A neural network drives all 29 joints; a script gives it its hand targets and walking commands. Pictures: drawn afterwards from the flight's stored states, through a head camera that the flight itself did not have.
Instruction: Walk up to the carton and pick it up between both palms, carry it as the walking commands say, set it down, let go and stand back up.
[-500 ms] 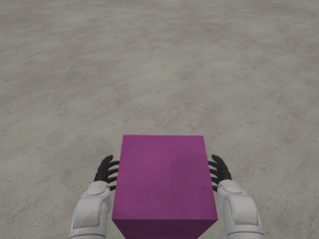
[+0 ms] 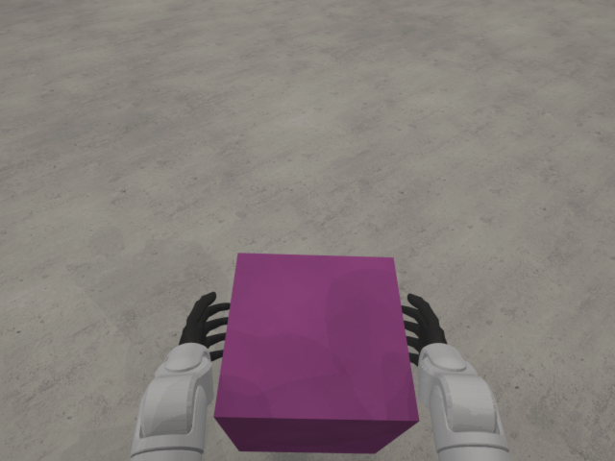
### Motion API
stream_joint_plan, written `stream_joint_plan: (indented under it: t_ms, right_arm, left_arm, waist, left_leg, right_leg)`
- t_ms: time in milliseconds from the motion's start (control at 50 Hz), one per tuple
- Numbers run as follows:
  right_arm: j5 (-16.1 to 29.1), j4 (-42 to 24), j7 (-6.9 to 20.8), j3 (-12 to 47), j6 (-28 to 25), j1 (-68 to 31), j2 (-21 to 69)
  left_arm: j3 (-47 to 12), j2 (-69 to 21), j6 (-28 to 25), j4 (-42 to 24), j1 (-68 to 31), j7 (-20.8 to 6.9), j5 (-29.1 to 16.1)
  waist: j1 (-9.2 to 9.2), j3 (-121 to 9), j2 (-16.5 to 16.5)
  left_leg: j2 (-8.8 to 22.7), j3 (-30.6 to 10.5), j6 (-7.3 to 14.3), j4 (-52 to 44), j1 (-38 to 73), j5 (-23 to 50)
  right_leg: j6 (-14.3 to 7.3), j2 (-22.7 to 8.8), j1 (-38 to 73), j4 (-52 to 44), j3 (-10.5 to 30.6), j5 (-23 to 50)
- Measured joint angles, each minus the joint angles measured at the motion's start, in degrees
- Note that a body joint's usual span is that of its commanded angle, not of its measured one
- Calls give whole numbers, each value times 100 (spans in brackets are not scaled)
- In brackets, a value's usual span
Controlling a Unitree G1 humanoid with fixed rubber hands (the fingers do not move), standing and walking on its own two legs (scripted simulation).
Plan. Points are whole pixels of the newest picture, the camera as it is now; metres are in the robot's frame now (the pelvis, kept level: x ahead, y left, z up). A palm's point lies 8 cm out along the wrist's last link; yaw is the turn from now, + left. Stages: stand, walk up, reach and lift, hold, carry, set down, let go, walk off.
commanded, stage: carry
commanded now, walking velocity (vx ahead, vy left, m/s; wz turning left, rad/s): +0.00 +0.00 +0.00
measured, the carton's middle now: (311, 360) +0.29 +0.01 -0.06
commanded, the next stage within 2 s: hold in 1.76 s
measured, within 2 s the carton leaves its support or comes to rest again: neither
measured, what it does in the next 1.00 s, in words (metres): stands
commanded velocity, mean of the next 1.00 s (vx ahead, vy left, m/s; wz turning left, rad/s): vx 0.00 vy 0.00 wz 0.00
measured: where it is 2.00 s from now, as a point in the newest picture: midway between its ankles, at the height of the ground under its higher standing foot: outside the picture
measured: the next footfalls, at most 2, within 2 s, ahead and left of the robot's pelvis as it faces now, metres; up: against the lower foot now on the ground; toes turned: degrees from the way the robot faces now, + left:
none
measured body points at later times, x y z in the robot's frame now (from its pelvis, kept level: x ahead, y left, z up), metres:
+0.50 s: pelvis +0.02 +0.00 +0.00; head +0.02 +0.02 +0.45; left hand +0.30 +0.16 +0.01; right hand +0.30 -0.14 +0.01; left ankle -0.02 +0.09 -0.73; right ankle +0.07 -0.11 -0.73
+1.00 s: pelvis -0.01 +0.00 +0.00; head -0.01 +0.01 +0.45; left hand +0.27 +0.16 +0.01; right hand +0.27 -0.14 +0.01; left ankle -0.02 +0.09 -0.73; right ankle +0.07 -0.11 -0.73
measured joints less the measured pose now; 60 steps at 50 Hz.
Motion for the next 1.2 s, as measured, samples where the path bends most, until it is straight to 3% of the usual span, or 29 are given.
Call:
stream_joint_plan:
  t_ms: [260, 480, 780, 1200]
  right_arm:
    - [67, -316, -2, -40, -133, 22, -2]
    - [4, 44, 10, -6, -96, 21, -2]
    - [-16, 59, 12, -2, -106, -17, 1]
    - [-11, 176, -13, 38, -10, 25, -2]
  left_arm:
    - [-40, -29, -97, -230, -98, 17, -48]
    - [-52, 25, -74, 22, 13, -12, 45]
    - [32, -17, -105, 25, -5, -10, 13]
    - [32, 15, 3, 114, 41, -21, 25]
  waist:
    - [-29, 117, 86]
    - [-59, -139, 19]
    - [48, -32, 80]
    - [-81, -107, 47]
  left_leg:
    - [6, -7, 9, 136, 74, -182]
    - [-5, -69, 8, 221, 150, -292]
    - [-10, -102, 10, 215, 143, -160]
    - [-47, -79, 25, 48, 46, 81]
  right_leg:
    - [33, -8, 33, 216, -1, -221]
    - [53, -33, 116, 337, -56, -373]
    - [19, -40, 173, 231, -97, -203]
    - [15, -61, 124, -29, -85, 84]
